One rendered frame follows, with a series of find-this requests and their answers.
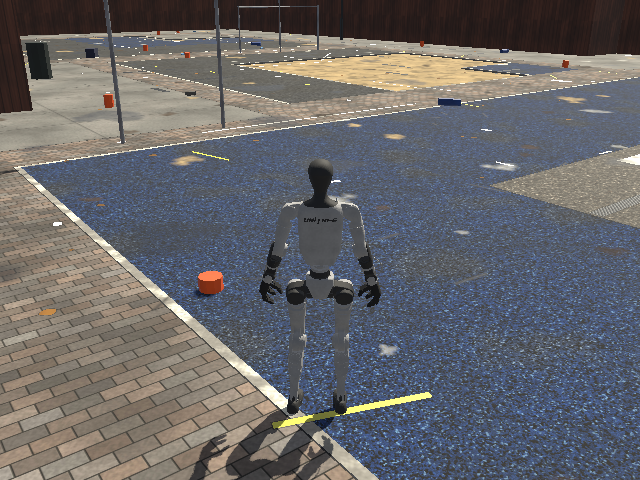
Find right robot hand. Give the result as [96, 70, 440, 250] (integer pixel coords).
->
[358, 282, 381, 307]

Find robot left upper arm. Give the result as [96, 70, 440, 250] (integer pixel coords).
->
[272, 202, 300, 257]

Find robot left thigh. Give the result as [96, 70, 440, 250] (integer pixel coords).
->
[286, 279, 307, 351]

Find left robot forearm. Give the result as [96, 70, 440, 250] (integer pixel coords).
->
[262, 241, 282, 284]

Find left robot hand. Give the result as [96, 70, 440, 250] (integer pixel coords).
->
[259, 280, 283, 304]

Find right robot forearm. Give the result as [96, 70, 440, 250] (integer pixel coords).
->
[358, 242, 378, 286]

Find right robot shin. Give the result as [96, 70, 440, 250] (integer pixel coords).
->
[334, 333, 349, 401]

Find robot right upper arm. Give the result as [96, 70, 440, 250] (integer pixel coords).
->
[341, 202, 368, 258]

